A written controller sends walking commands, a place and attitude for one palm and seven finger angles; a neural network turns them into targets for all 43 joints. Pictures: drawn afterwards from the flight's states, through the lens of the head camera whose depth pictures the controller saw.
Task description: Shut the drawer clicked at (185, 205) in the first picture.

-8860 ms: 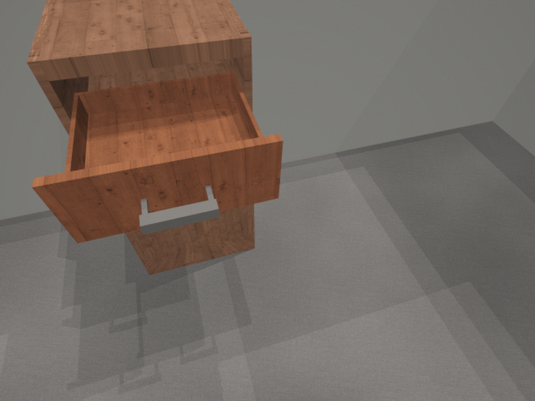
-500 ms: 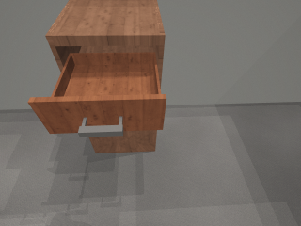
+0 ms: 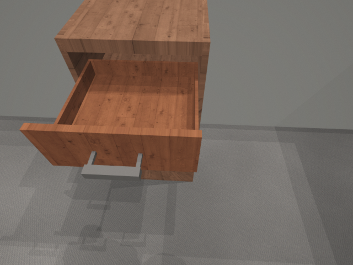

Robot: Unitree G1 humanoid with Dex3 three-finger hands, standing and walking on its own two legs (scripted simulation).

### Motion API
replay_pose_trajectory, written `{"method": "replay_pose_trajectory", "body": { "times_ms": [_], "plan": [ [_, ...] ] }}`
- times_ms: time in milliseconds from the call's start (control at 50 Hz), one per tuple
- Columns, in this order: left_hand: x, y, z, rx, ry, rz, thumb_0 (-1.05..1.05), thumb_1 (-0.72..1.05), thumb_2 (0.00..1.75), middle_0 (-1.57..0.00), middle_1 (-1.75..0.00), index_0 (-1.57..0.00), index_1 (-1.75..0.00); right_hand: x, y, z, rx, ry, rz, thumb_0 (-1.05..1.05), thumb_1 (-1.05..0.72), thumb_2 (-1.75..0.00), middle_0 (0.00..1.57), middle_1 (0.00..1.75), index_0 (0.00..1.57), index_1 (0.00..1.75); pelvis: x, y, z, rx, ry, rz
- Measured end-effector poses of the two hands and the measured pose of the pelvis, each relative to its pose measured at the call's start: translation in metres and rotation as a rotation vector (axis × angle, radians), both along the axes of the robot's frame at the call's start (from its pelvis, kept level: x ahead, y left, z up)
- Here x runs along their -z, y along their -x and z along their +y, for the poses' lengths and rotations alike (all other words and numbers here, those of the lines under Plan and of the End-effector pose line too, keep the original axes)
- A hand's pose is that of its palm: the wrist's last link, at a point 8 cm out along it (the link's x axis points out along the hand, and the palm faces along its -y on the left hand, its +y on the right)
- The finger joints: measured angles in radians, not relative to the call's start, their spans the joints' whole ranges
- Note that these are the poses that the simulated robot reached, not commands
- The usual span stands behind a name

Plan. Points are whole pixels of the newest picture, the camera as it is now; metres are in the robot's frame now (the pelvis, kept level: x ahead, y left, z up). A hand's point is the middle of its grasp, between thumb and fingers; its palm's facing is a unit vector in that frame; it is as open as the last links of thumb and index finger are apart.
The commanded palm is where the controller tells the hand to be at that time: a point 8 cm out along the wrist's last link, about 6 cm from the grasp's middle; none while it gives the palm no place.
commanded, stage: shuffle to correct the standing spot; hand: left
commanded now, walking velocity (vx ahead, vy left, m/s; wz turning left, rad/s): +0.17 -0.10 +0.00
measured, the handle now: (114, 164) +0.33 +0.17 +0.03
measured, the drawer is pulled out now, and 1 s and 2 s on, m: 0.30 0.30 0.30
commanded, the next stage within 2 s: come to a stop and stand still in 0.02 s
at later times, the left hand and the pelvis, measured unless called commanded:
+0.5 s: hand out of the picture +0.06 +0.15 -0.16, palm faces +0.08 -0.98 -0.20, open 7.4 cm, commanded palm none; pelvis +0.07 -0.02 +0.01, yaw -1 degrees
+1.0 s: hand out of the picture +0.05 +0.08 -0.16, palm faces +0.05 -0.98 -0.20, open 7.3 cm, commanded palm none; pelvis +0.01 -0.10 +0.01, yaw +0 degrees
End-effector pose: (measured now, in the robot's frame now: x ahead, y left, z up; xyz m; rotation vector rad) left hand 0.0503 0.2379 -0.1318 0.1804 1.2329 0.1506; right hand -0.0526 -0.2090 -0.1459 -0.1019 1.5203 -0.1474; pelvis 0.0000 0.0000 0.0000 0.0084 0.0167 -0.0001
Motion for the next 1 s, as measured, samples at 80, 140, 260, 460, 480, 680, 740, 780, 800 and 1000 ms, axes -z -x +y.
{"method": "replay_pose_trajectory", "body": {
  "times_ms": [80,140,260,460,480,680,740,780,800,1000],
  "plan": [
    [0.0,-0.011,-0.016,-0.037,0.002,-0.029,0.0,0.91,0.9,-0.2,-0.3,-0.2,-0.29,0.004,-0.037,-0.025,-0.022,0.019,-0.025,0.0,-0.91,-0.9,0.2,0.3,0.2,0.3,0.001,-0.017,-0.012,-0.024,0.013,-0.019],
    [-0.001,-0.003,-0.026,-0.059,0.012,0.025,0.0,0.92,0.9,-0.2,-0.3,-0.2,-0.29,-0.008,-0.083,-0.038,-0.04,0.042,-0.11,0.01,-0.91,-0.9,0.2,0.3,0.2,0.3,-0.006,-0.03,-0.016,-0.022,0.005,-0.015],
    [0.007,0.017,-0.039,-0.079,0.066,0.171,0.01,0.92,0.9,-0.2,-0.3,-0.2,-0.29,-0.026,-0.175,-0.039,-0.085,0.077,-0.289,0.0,-0.91,-0.9,0.19,0.3,0.2,0.3,-0.011,-0.057,-0.016,-0.007,0.012,-0.006],
    [0.008,0.003,-0.042,-0.113,0.058,0.223,0.01,0.91,0.9,-0.2,-0.3,-0.2,-0.29,-0.023,-0.233,-0.01,-0.125,0.025,-0.354,0.0,-0.91,-0.9,0.2,0.3,0.2,0.3,-0.01,-0.075,-0.017,0.011,-0.012,-0.016],
    [0.005,-0.001,-0.04,-0.109,0.044,0.215,0.01,0.91,0.9,-0.2,-0.3,-0.2,-0.29,-0.021,-0.233,-0.01,-0.122,0.015,-0.353,0.0,-0.91,-0.9,0.2,0.3,0.2,0.3,-0.011,-0.073,-0.019,0.01,-0.011,-0.015],
    [-0.014,-0.025,-0.051,-0.053,-0.101,0.065,0.0,0.91,0.9,-0.2,-0.3,-0.2,-0.29,0.006,-0.192,-0.071,-0.049,-0.023,-0.315,0.0,-0.91,-0.9,0.2,0.3,0.2,0.3,0.0,-0.046,-0.065,0.017,-0.032,-0.018],
    [-0.019,-0.022,-0.067,-0.04,-0.088,0.045,0.0,0.91,0.9,-0.19,-0.3,-0.2,-0.29,0.004,-0.17,-0.095,-0.031,0.0,-0.27,0.0,-0.91,-0.9,0.2,0.3,0.2,0.3,-0.005,-0.041,-0.075,0.005,-0.035,-0.022],
    [-0.02,-0.02,-0.079,-0.032,-0.07,0.038,0.01,0.91,0.9,-0.2,-0.3,-0.2,-0.29,-0.001,-0.155,-0.107,-0.019,0.018,-0.246,0.0,-0.91,-0.9,0.2,0.3,0.2,0.3,-0.008,-0.038,-0.081,0.008,-0.039,-0.023],
    [-0.019,-0.019,-0.085,-0.027,-0.058,0.037,0.01,0.9,0.9,-0.2,-0.3,-0.2,-0.29,-0.003,-0.148,-0.112,-0.012,0.026,-0.237,0.0,-0.91,-0.9,0.2,0.3,0.2,0.3,-0.01,-0.036,-0.084,0.01,-0.039,-0.022],
    [0.002,0.011,-0.107,-0.049,0.022,0.056,0.01,0.93,0.9,-0.2,-0.3,-0.2,-0.3,-0.017,-0.082,-0.123,-0.02,0.076,-0.158,0.0,-0.91,-0.9,0.19,0.3,0.19,0.3,-0.01,-0.013,-0.1,-0.002,-0.009,-0.029]
  ]
}}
